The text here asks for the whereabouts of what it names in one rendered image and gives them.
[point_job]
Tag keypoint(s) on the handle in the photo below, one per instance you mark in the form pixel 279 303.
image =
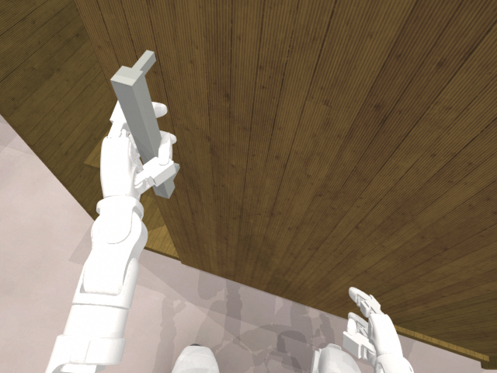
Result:
pixel 132 93

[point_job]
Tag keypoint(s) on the right robot forearm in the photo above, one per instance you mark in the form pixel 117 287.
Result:
pixel 392 363

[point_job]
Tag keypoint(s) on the left robot forearm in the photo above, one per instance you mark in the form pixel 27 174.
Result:
pixel 93 335

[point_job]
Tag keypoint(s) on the robot right thigh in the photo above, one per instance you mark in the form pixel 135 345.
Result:
pixel 331 360

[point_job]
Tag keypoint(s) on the wardrobe door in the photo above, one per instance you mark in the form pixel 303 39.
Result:
pixel 324 144
pixel 471 323

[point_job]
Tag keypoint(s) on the right robot hand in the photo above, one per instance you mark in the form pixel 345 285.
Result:
pixel 368 340

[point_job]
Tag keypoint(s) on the robot right shin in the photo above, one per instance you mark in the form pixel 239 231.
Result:
pixel 334 346

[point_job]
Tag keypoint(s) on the left robot hand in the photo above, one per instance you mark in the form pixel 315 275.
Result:
pixel 119 161

